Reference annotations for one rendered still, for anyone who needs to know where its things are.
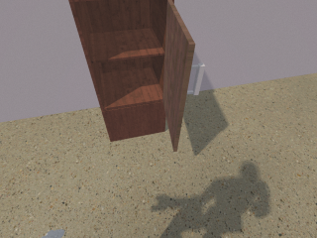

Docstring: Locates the cupboard door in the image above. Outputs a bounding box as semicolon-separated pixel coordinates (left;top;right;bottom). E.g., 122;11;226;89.
162;0;195;152

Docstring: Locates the handle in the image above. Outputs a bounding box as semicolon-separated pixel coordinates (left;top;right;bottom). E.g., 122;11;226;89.
187;62;205;95

